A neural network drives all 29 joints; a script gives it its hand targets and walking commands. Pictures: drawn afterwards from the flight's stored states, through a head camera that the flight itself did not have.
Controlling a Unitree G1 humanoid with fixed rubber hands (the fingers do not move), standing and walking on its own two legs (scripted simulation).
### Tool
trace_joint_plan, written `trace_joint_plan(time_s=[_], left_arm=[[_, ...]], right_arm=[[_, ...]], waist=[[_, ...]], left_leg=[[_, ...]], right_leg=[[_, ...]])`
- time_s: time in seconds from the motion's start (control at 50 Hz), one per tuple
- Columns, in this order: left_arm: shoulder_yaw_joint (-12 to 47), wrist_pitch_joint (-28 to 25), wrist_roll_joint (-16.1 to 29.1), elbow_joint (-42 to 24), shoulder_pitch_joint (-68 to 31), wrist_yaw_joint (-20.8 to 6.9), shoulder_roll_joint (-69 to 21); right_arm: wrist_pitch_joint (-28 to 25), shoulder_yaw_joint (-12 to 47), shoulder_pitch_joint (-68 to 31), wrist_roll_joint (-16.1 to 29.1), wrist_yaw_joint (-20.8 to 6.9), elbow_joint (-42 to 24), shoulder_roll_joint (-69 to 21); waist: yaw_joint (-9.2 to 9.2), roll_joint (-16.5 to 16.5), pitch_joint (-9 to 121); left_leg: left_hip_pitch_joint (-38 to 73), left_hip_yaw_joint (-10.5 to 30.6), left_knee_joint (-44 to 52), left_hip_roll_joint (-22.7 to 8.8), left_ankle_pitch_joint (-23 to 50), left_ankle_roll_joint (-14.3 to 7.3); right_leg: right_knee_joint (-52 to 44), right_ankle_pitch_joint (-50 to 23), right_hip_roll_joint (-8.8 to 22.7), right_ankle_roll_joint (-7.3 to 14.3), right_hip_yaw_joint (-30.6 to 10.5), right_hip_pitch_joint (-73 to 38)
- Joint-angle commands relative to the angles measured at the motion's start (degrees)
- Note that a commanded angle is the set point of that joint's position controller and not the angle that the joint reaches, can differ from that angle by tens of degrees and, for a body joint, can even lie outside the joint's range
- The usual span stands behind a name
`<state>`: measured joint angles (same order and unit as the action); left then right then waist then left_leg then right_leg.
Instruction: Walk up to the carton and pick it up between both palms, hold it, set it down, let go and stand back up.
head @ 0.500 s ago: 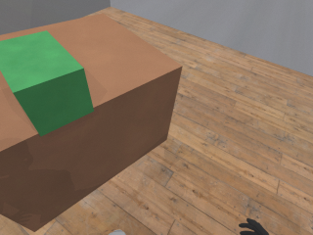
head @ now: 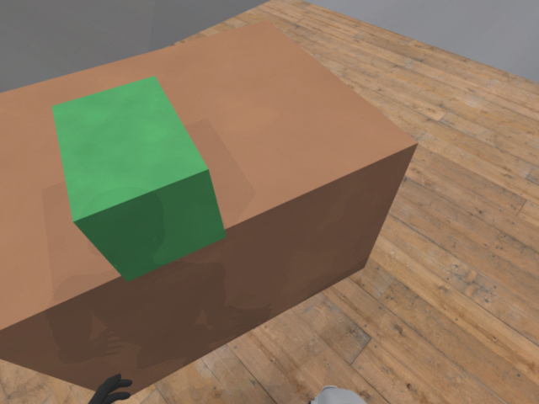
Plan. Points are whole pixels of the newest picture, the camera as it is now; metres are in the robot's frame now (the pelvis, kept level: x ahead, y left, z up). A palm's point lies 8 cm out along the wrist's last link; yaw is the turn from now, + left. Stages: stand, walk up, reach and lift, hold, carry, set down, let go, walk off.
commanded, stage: walk up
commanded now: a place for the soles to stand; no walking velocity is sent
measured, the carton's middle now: (141, 173) +0.53 +0.22 +0.02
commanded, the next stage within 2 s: none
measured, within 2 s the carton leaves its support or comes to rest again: neither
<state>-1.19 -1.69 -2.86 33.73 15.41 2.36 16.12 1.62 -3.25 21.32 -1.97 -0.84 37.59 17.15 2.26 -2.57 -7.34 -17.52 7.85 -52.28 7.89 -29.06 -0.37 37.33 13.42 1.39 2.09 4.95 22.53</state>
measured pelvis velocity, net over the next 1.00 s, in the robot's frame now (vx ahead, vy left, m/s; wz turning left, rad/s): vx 0.00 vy -0.01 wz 0.42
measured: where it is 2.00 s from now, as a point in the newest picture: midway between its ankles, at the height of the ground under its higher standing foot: outside the picture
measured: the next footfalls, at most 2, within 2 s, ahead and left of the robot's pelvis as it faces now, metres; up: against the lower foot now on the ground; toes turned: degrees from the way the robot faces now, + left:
left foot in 0.32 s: +0.03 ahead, +0.14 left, +0.00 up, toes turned +16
right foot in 0.66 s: +0.08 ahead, -0.11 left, +0.00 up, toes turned +16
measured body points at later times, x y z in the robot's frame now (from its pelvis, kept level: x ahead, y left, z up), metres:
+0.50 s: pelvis +0.02 +0.02 +0.00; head +0.04 +0.08 +0.45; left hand +0.05 +0.32 -0.12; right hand +0.24 -0.20 -0.06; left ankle +0.04 +0.16 -0.72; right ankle +0.04 -0.11 -0.66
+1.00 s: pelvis +0.00 -0.01 +0.01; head +0.00 +0.00 +0.46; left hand +0.01 +0.29 -0.08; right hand +0.23 -0.19 -0.08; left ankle -0.01 +0.13 -0.72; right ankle +0.05 -0.12 -0.72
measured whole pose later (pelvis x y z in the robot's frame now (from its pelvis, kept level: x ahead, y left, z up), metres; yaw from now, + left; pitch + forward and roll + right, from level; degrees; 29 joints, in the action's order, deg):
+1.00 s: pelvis +0.00 -0.01 +0.01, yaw +24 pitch -2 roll +0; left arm 0.0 1.0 0.1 33.1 15.7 -1.1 17.5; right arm 0.2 -1.3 14.8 -0.9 -0.5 35.2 15.3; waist -0.4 0.1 -2.6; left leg -18.7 7.2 -35.3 2.7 -14.3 0.9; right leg 35.9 19.6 4.2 -0.9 6.2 13.8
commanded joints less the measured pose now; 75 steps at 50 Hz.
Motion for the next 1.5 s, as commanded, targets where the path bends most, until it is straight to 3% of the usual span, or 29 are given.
trace_joint_plan(time_s=[0.0, 0.04, 0.14, 0.2, 0.26, 0.28, 0.3, 0.32, 0.34, 0.36, 0.42, 0.54, 0.6, 0.62, 0.66, 0.68, 0.7, 0.74, 0.78, 0.84, 0.88, 0.96, 1.08, 1.28, 1.3, 1.32, 1.36, 1.42, 1.48], left_arm=[[-3.1, 1.0, 0.4, -3.7, 4.2, 1.1, 9.4], [-2.4, 0.5, -0.1, -2.6, 3.2, 0.7, 8.5], [-2.5, 0.4, 0.1, -2.0, 1.6, -0.4, 10.6], [-2.6, 1.3, 0.8, -1.6, 2.2, -1.3, 12.5], [-2.3, 2.6, 1.9, -2.3, 0.3, -2.1, 13.1], [-1.6, 2.9, 2.1, -2.6, 1.8, -2.5, 11.0], [-0.4, 3.2, 2.9, -4.3, 2.6, -2.8, 7.8], [0.0, 4.4, 2.7, -5.6, 2.6, -2.4, 7.3], [-1.1, 5.6, 3.1, -5.0, 0.6, -1.8, 8.7], [-1.8, 6.1, 2.9, -4.3, 0.0, -1.7, 10.2], [-1.6, 4.7, 3.0, -1.2, 3.9, -2.0, 9.2], [-1.4, 3.7, 2.2, -2.1, 2.6, -2.2, 7.5], [-1.8, 2.7, 2.1, -1.9, 5.9, -2.2, 6.4], [-2.1, 2.1, 1.8, -2.0, 6.5, -2.1, 7.5], [-3.4, 1.4, 1.6, -3.9, 1.7, -2.1, 13.9], [-4.1, 1.6, 1.6, -4.1, -2.0, -2.2, 15.1], [-3.3, 1.6, 2.0, -4.5, -4.2, -2.6, 12.4], [-1.8, 1.4, 2.0, -5.2, -4.7, -2.7, 9.5], [-1.9, 1.4, 2.3, -4.2, -1.6, -2.9, 10.0], [-1.3, 1.9, 3.0, -3.7, 3.1, -3.7, 9.2], [-0.5, 2.0, 3.3, -4.3, 2.9, -3.4, 7.0], [-1.6, 2.2, 2.9, -3.7, 0.9, -3.2, 10.4], [-1.2, 1.7, 2.4, -2.6, 3.8, -3.2, 8.9], [-1.3, 1.1, 2.1, -1.2, 6.6, -2.7, 9.3], [-3.0, 1.4, 0.2, -1.7, 9.7, -3.6, 12.4], [-3.4, 1.8, 0.0, -1.6, 10.3, -4.0, 12.0], [-3.2, 2.2, 0.0, -2.4, 10.2, -4.5, 10.3], [-2.5, 1.3, -0.3, -4.3, 10.1, -4.5, 7.5], [-2.6, 0.2, 0.4, -4.1, 13.0, -4.1, 7.7]], right_arm=[[2.0, -2.7, 3.7, -2.0, 1.2, -5.2, 9.2], [2.1, -2.4, 1.1, -1.0, 0.2, -6.2, 6.9], [0.8, -1.0, -0.4, 0.4, -0.6, -6.6, 3.1], [-0.5, -0.9, -3.3, 0.6, -0.4, -7.5, 3.1], [-1.7, -2.1, 0.6, 0.2, 0.3, -6.2, 4.8], [-2.2, -3.1, 1.3, -0.1, 0.6, -6.2, 7.4], [-2.3, -4.6, 0.2, -0.3, 1.1, -7.5, 12.6], [-2.2, -5.0, -0.8, 0.1, 1.5, -8.7, 15.4], [-1.9, -5.2, -2.1, 1.0, 1.9, -8.4, 16.5], [-1.8, -4.8, -5.0, 1.3, 2.2, -8.7, 14.3], [-1.4, -3.2, -7.4, 0.3, 3.2, -9.8, 9.9], [-0.9, -2.4, -7.0, 0.0, 2.6, -9.5, 6.8], [-0.2, -2.1, -8.9, 0.5, 2.0, -9.7, 7.7], [-0.2, -1.6, -8.4, 0.8, 1.7, -9.8, 6.5], [-0.4, -0.1, -6.7, 1.6, 1.4, -10.8, 2.1], [-0.1, -1.0, -7.0, 0.6, 1.7, -10.0, 4.2], [0.0, -1.6, -6.2, 0.2, 1.6, -9.2, 6.0], [-1.5, -1.2, -6.9, 1.1, 1.0, -8.2, 5.7], [-2.8, -0.6, -6.7, 1.3, 0.8, -7.7, 4.0], [-3.2, -0.3, -7.7, 0.1, 1.0, -8.5, 5.8], [-2.7, -0.4, -8.2, 1.2, 0.8, -7.8, 7.2], [-2.2, -0.1, -6.7, 1.0, 0.3, -7.1, 5.0], [-2.9, -0.1, -6.8, 1.4, 0.2, -6.6, 5.6], [-2.6, 0.0, -6.2, 1.4, 0.5, -6.9, 5.9], [-2.9, -1.8, 0.4, -0.5, 0.8, -6.5, 7.2], [-2.8, -2.5, 1.5, -0.8, 1.1, -6.4, 8.3], [-2.7, -3.2, 2.5, -0.7, 1.7, -6.2, 9.9], [-2.9, -3.5, 3.0, -1.2, 2.8, -5.7, 11.0], [-2.3, -2.8, -0.7, -1.2, 2.9, -6.5, 8.6]], waist=[[-4.07, 8.1, 3.9], [-3.9, 8.1, 2.1], [-3.85, 14.3, 7.1], [-4.8, 16.4, 9.3], [-1.37, 10.5, 10.5], [-0.73, 4.2, 10.4], [-0.37, -9.3, 10.7], [-0.82, -9.0, 9.1], [0.95, -10.0, 7.3], [-0.01, -9.2, 3.8], [-2.25, -9.3, 5.0], [-0.57, -9.1, 10.1], [-3.0, -6.8, 11.3], [-3.36, -3.4, 11.6], [-1.9, 11.4, 7.6], [-2.43, 12.8, 4.5], [-1.24, 12.0, 2.0], [-1.08, 11.2, 1.5], [-2.02, 10.3, 5.1], [-4.23, 10.2, 9.7], [-4.51, 5.5, 9.0], [-2.33, 3.9, 4.2], [-3.08, -2.4, 4.4], [-2.75, -0.9, 7.1], [-2.82, 3.5, 9.0], [-2.53, 2.8, 6.4], [-1.83, -1.3, 1.9], [-1.3, -5.7, 1.1], [-3.24, -5.8, 6.8]], left_leg=[[-16.8, 0.6, -24.4, -6.8, -1.2, 3.9], [-14.1, 0.2, -20.8, -7.0, 4.2, 4.4], [-9.2, -5.7, -4.8, -7.0, 5.6, 4.9], [-4.0, -8.8, 6.9, -6.8, 8.4, 4.2], [9.6, -10.3, 20.9, -5.2, 21.8, 1.4], [12.3, -5.7, 23.5, -7.2, 25.4, 0.0], [12.5, 12.4, 25.2, -18.0, 29.8, -5.1], [5.8, 24.6, 27.7, -26.7, 30.8, -11.5], [-2.2, 28.4, 31.2, -28.9, 23.9, -17.2], [-4.6, 25.2, 32.1, -26.8, 21.0, -17.2], [1.3, 13.4, 27.4, -19.1, 31.4, -12.3], [3.2, 13.2, 25.2, -15.8, 20.8, -10.4], [-2.3, 13.4, 21.1, -14.2, 17.9, -7.2], [-4.8, 13.2, 18.7, -12.5, 15.7, -5.1], [-12.3, 0.7, 6.4, -2.8, 3.0, 1.3], [-7.0, -1.9, 1.0, -4.9, -1.9, 1.5], [-2.7, -1.3, 0.7, -6.7, 1.0, 1.3], [-3.8, -1.2, 10.1, -6.3, 8.1, 0.7], [-0.3, -1.9, 17.9, -6.8, 20.0, 0.3], [5.6, 6.0, 21.4, -10.5, 27.4, -2.4], [-0.1, 8.3, 22.2, -11.7, 20.8, -4.2], [-1.8, 3.8, 22.8, -7.5, 10.7, -1.4], [-6.3, 10.3, 28.8, -10.2, 4.6, -2.7], [-4.4, 9.2, 25.6, -8.7, 13.3, -2.2], [-2.1, 11.9, 24.3, -9.8, -6.3, -4.7], [-2.5, 14.9, 25.5, -10.8, -14.4, -5.7], [-3.5, 22.6, 29.9, -14.4, -20.3, -8.2], [5.2, 32.4, 31.5, -20.4, -9.5, -12.8], [2.6, 22.5, 25.9, -16.7, -1.3, -9.2]], right_leg=[[-17.8, -10.6, 24.2, 15.5, -21.8, -13.4], [-17.4, -12.9, 18.7, 11.0, -11.7, -8.6], [-11.8, -21.3, 15.5, 10.4, -0.3, -12.7], [-6.8, -24.2, 14.6, 9.6, 2.1, -13.8], [2.1, -13.8, 15.0, 6.4, 3.6, -4.6], [7.6, -6.4, 13.2, 3.5, 4.2, -0.9], [18.8, 10.3, 7.7, -0.9, 5.8, 6.2], [25.1, 26.5, 4.0, -1.9, 0.7, 7.4], [28.8, 28.1, 4.5, -2.1, -3.3, 5.2], [30.8, 24.3, 5.2, -2.2, -4.9, 5.1], [27.2, 17.9, 3.8, -2.3, -6.6, 6.6], [8.8, 16.6, 1.1, -3.6, -3.5, -0.8], [-8.5, 4.3, -0.6, -2.3, -1.8, -11.6], [-12.1, 1.5, 1.2, -1.4, -4.8, -14.9], [-20.7, 10.3, 18.9, 5.5, -25.6, -9.8], [-21.2, 11.7, 23.2, 11.3, -27.2, 0.9], [-20.3, 10.7, 21.9, 11.8, -24.0, 5.4], [-15.4, -4.0, 13.1, 6.7, -10.8, -1.4], [-9.8, -12.8, 10.4, 3.6, -7.3, -6.5], [-6.8, -5.0, 8.7, 1.5, -6.1, -6.9], [-10.1, 5.9, 6.0, 0.0, -4.5, -8.9], [-14.3, 15.5, 9.1, 1.3, -6.7, -4.5], [-10.8, 12.1, 5.6, 0.2, -2.8, -8.5], [-11.3, 6.9, 6.5, 0.4, -2.1, -11.2], [-7.4, 23.2, 6.0, 1.7, -2.5, -9.2], [-6.5, 29.8, 5.9, 2.1, -3.9, -4.2], [-1.6, 27.9, 3.4, 1.4, -3.2, 2.4], [4.7, 13.8, 0.8, 0.1, -1.7, 10.1], [-4.0, 9.8, 0.8, -0.3, -4.1, -0.4]])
